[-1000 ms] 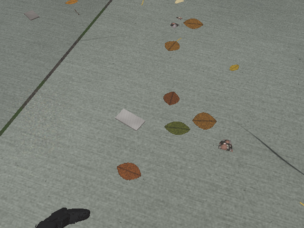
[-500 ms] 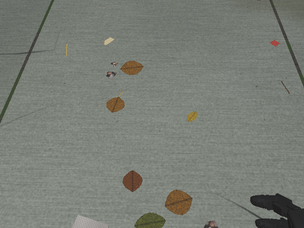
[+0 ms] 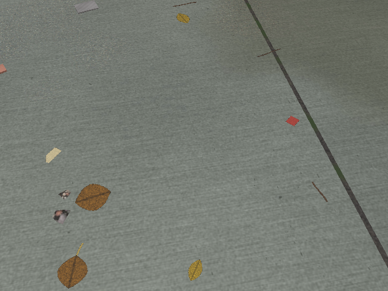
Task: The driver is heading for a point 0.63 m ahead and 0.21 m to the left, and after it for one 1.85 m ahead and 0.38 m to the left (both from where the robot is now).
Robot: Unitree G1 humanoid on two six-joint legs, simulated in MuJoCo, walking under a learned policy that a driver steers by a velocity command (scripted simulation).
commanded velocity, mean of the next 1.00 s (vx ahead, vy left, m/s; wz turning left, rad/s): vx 0.67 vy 0.00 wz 0.37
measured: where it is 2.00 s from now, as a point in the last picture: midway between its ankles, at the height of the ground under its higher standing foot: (149, 209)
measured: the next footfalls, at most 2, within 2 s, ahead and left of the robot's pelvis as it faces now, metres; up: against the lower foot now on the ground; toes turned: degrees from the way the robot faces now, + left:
left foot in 0.30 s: +0.48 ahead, +0.09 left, +0.00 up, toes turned +19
right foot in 0.70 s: +0.91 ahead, +0.15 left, +0.00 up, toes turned +36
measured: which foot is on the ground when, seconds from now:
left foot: up 0.00-0.28, down 0.30-0.70, up 0.72-1.00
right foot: down 0.00-0.30, up 0.32-0.68, down 0.70-1.00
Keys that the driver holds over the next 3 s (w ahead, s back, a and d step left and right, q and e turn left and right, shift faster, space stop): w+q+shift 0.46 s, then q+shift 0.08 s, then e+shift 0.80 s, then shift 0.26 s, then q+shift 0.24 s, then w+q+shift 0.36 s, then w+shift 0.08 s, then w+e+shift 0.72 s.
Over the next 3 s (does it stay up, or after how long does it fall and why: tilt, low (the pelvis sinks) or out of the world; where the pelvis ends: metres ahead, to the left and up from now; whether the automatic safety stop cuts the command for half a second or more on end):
stays up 1.47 0.52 0.00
